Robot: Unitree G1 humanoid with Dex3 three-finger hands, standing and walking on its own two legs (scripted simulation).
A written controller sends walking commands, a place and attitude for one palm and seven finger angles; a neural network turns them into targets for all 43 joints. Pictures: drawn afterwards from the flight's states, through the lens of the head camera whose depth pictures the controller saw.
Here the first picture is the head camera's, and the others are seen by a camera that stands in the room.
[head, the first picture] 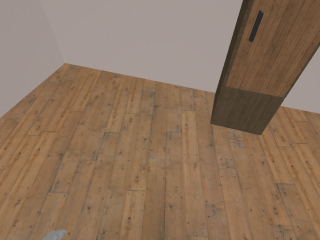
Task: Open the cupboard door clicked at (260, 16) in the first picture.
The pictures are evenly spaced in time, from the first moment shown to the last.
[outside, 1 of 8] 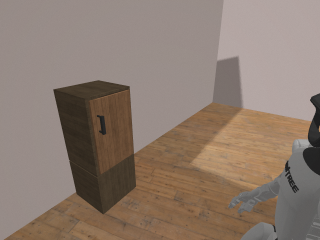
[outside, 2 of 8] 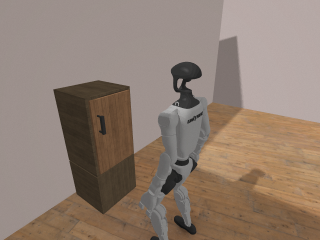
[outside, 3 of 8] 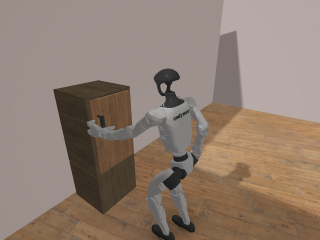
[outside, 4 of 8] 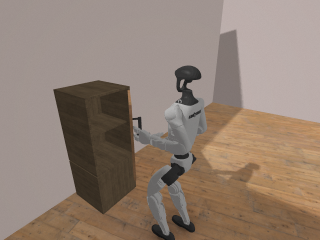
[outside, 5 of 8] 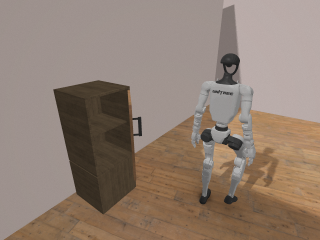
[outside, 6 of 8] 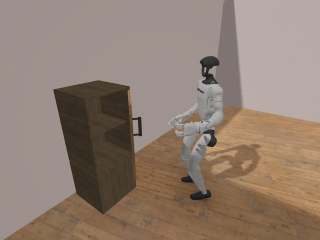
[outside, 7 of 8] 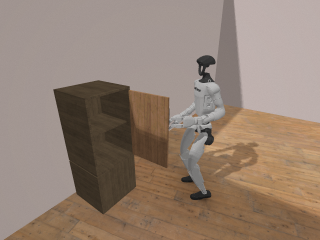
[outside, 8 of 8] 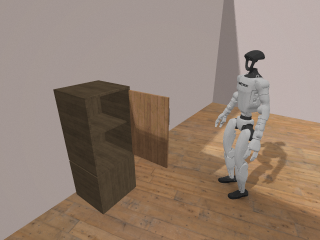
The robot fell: no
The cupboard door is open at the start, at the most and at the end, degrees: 0 94 92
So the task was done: yes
